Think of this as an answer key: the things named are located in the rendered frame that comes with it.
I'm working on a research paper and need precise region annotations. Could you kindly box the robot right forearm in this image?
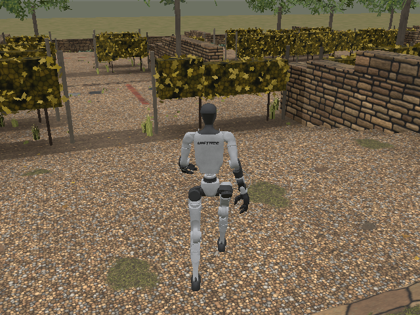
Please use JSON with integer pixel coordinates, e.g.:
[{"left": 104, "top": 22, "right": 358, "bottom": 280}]
[{"left": 233, "top": 159, "right": 247, "bottom": 194}]

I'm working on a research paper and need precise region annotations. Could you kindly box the robot left forearm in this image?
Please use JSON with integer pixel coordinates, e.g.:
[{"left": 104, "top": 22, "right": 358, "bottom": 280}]
[{"left": 178, "top": 156, "right": 188, "bottom": 171}]

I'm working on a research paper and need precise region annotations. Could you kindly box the robot right shin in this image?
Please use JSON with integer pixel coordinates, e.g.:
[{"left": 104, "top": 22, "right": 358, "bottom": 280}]
[{"left": 219, "top": 207, "right": 229, "bottom": 244}]

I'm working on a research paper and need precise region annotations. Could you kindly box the right robot upper arm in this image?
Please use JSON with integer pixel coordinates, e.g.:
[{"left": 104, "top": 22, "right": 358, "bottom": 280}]
[{"left": 222, "top": 131, "right": 240, "bottom": 169}]

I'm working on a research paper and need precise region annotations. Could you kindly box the right robot hand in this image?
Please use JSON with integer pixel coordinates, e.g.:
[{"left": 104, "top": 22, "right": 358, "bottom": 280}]
[{"left": 234, "top": 193, "right": 249, "bottom": 214}]

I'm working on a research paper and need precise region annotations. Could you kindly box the left robot hand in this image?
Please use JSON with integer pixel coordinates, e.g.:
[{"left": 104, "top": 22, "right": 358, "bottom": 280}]
[{"left": 181, "top": 163, "right": 197, "bottom": 174}]

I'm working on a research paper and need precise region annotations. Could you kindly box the left robot upper arm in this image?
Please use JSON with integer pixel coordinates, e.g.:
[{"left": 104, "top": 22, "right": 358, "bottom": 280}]
[{"left": 180, "top": 132, "right": 196, "bottom": 166}]

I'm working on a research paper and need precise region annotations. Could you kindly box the robot right foot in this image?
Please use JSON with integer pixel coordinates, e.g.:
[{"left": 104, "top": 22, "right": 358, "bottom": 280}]
[{"left": 217, "top": 237, "right": 226, "bottom": 252}]

